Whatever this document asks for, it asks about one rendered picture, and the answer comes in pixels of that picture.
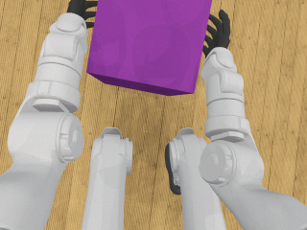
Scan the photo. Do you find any robot thigh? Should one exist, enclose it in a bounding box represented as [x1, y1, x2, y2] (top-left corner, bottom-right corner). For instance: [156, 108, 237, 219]
[81, 134, 133, 230]
[169, 134, 226, 230]

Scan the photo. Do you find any right robot thigh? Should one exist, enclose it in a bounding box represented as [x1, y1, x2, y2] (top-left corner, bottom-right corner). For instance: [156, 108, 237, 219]
[169, 134, 226, 230]

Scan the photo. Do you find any right robot forearm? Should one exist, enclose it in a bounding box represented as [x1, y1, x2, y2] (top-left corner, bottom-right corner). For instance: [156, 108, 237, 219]
[201, 47, 260, 154]

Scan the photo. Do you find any carton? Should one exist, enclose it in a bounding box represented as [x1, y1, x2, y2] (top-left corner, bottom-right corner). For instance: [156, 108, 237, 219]
[86, 0, 212, 96]

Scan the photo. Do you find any left robot hand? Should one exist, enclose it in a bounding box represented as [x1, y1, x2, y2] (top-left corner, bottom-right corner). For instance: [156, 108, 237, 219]
[66, 0, 98, 29]

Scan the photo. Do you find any robot right upper arm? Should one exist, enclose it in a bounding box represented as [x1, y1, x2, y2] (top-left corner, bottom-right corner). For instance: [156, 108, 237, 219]
[199, 140, 307, 230]

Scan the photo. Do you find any right robot hand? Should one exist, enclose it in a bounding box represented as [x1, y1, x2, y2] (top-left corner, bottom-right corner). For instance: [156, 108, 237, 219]
[202, 10, 231, 58]

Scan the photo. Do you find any robot left upper arm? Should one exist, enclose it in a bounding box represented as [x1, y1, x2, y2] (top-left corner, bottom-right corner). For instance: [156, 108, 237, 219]
[0, 111, 84, 230]

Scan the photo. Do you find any left robot forearm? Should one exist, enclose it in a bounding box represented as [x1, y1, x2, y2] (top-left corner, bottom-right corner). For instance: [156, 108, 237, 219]
[8, 12, 87, 154]

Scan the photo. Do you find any left robot thigh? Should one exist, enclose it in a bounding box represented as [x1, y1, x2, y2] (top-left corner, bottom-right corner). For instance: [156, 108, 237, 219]
[81, 134, 133, 230]

